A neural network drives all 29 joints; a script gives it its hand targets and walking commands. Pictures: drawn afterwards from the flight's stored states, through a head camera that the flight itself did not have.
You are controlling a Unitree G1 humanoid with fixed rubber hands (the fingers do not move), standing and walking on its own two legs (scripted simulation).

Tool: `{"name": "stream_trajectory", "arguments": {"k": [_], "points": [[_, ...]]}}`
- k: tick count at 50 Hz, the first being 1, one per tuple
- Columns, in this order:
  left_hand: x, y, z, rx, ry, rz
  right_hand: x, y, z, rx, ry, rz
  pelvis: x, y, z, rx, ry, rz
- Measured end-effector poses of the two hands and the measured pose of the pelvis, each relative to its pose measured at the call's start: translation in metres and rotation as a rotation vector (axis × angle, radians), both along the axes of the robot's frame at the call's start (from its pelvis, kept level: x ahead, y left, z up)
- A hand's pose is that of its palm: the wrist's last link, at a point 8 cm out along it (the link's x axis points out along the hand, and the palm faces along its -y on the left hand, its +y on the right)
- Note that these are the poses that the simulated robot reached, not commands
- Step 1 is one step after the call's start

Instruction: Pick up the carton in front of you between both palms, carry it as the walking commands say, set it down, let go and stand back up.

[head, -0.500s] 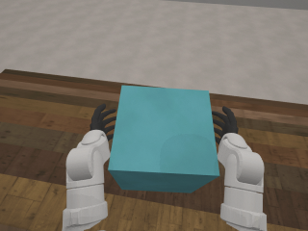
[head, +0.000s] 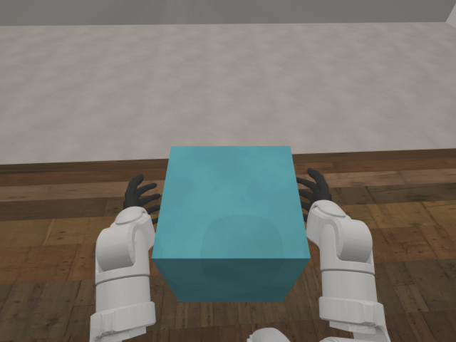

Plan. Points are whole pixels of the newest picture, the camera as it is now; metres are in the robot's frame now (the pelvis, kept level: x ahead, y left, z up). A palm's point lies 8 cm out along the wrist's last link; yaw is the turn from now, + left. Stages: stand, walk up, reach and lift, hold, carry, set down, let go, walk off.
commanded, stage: carry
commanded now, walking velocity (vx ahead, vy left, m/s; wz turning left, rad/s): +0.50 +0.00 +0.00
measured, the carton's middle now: (230, 229) +0.33 -0.03 +0.02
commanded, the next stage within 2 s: none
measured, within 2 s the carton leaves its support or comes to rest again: neither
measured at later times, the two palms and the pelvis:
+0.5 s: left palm (153, 156) +0.70 +0.16 -0.12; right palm (250, 148) +0.71 -0.15 -0.13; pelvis +0.39 +0.00 -0.17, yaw -1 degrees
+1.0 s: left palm (163, 121) +1.12 +0.17 -0.29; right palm (230, 115) +1.13 -0.14 -0.29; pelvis +0.81 +0.01 -0.37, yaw +1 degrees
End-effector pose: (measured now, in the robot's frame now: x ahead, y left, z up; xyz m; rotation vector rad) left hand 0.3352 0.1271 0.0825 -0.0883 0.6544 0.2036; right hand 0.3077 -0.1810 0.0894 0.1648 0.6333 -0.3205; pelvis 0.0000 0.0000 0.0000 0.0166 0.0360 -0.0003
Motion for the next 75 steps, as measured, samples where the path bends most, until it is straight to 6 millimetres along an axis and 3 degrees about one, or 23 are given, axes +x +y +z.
{"name": "stream_trajectory", "arguments": {"k": [7, 14, 20, 25, 28, 32, 39, 45, 50, 54, 61, 65, 70, 75], "points": [[0.089, 0.012, -0.070, -0.042, -0.008, 0.045, 0.107, 0.013, -0.065, 0.023, -0.012, 0.033, 0.093, -0.005, -0.043, 0.003, 0.016, 0.013], [0.195, 0.025, -0.127, -0.025, -0.097, 0.105, 0.238, 0.025, -0.127, -0.031, -0.096, 0.122, 0.215, -0.019, -0.120, -0.016, -0.013, 0.002], [0.268, 0.028, -0.178, -0.064, 0.010, 0.112, 0.324, 0.027, -0.181, -0.042, 0.010, 0.107, 0.306, -0.019, -0.142, -0.029, 0.009, -0.005], [0.363, 0.030, -0.199, -0.034, -0.027, 0.076, 0.405, 0.029, -0.216, -0.011, -0.027, 0.080, 0.390, -0.004, -0.174, -0.034, 0.019, -0.021], [0.429, 0.034, -0.217, -0.025, -0.091, 0.050, 0.463, 0.032, -0.235, -0.025, -0.089, 0.061, 0.450, 0.007, -0.208, -0.053, 0.009, -0.020], [0.514, 0.036, -0.256, 0.020, -0.142, 0.014, 0.533, 0.030, -0.262, -0.050, -0.141, 0.028, 0.524, 0.017, -0.260, -0.023, -0.002, 0.017], [0.609, 0.040, -0.321, 0.012, -0.007, 0.032, 0.619, 0.036, -0.321, 0.014, -0.011, 0.033, 0.622, 0.026, -0.283, -0.009, 0.029, 0.010], [0.696, 0.042, -0.354, -0.020, -0.037, 0.054, 0.715, 0.039, -0.347, -0.003, -0.041, 0.057, 0.714, 0.017, -0.310, 0.000, 0.025, 0.024], [0.784, 0.041, -0.372, -0.011, -0.152, 0.087, 0.819, 0.036, -0.375, -0.038, -0.149, 0.095, 0.813, 0.005, -0.368, 0.017, -0.021, 0.021], [0.840, 0.048, -0.405, 0.004, -0.157, 0.119, 0.900, 0.046, -0.409, -0.102, -0.147, 0.143, 0.875, -0.002, -0.410, -0.030, -0.009, 0.014], [0.931, 0.047, -0.471, -0.035, -0.020, 0.134, 0.992, 0.046, -0.481, -0.043, -0.012, 0.120, 0.971, -0.002, -0.444, -0.028, 0.008, 0.003], [1.005, 0.043, -0.494, -0.027, -0.045, 0.101, 1.052, 0.042, -0.514, -0.016, -0.035, 0.084, 1.036, 0.008, -0.474, -0.028, 0.005, -0.006], [1.115, 0.035, -0.533, 0.021, -0.143, 0.015, 1.137, 0.030, -0.544, -0.028, -0.133, 0.021, 1.129, 0.021, -0.536, -0.018, -0.014, -0.001], [1.194, 0.030, -0.585, 0.076, -0.063, 0.002, 1.192, 0.024, -0.595, 0.017, -0.048, 0.003, 1.198, 0.027, -0.566, 0.014, 0.015, 0.009]]}}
